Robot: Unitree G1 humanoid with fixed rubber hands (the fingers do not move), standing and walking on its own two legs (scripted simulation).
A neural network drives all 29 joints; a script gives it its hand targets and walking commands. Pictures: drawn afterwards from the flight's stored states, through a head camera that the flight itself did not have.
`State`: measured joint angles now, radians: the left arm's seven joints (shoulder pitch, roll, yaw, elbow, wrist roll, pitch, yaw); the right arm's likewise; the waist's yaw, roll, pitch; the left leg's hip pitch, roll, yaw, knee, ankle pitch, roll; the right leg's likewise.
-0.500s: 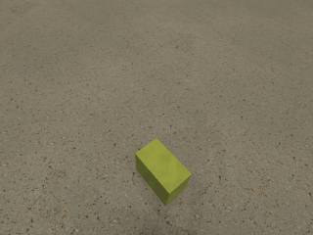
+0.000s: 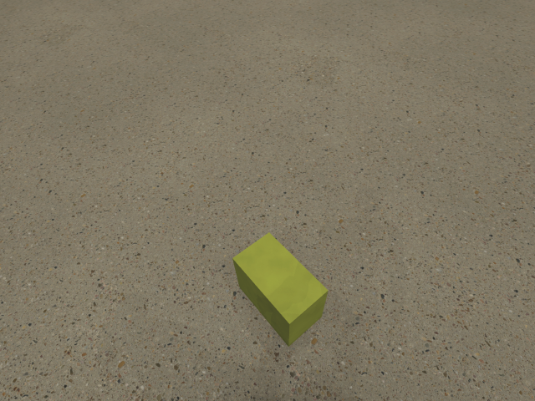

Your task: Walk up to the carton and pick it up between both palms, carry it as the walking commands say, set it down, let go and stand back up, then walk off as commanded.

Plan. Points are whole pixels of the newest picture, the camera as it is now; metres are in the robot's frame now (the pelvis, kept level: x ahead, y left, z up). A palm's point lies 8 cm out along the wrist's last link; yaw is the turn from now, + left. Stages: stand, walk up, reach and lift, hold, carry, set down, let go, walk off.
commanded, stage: walk up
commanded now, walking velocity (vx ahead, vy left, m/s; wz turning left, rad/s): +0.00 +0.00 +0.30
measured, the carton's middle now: (278, 288) +0.59 +0.00 -0.65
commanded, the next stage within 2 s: none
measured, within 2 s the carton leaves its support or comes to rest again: neither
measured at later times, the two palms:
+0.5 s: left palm out of the picture +0.04 +0.28 -0.12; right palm out of the picture +0.05 -0.22 -0.13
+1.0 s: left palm out of the picture +0.04 +0.26 -0.14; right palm out of the picture +0.12 -0.23 -0.14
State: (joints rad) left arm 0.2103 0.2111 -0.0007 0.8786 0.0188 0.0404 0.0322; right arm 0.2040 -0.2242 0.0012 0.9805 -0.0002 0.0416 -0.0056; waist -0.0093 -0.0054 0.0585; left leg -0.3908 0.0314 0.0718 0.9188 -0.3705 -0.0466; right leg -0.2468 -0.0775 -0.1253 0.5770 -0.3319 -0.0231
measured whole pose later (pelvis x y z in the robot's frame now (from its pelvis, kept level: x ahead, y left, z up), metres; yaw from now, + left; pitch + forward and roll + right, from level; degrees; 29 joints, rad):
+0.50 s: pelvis -0.01 +0.02 +0.01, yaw +6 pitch +1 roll -2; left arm 0.21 0.22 0.00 0.86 0.02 0.05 0.03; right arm 0.23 -0.22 0.00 0.98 0.00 0.02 -0.02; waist -0.01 0.04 0.05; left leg -0.33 0.04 0.02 0.48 -0.18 0.02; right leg -0.34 -0.04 -0.15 0.85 -0.47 0.02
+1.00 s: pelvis +0.03 +0.01 -0.01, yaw +12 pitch +2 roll -2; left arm 0.24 0.22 0.00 0.85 0.02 0.05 0.02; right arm 0.21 -0.23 0.00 0.98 0.00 0.02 -0.02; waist -0.01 0.00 0.05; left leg -0.41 0.06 0.02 0.65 -0.27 0.01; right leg -0.29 -0.06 -0.22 0.82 -0.53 0.01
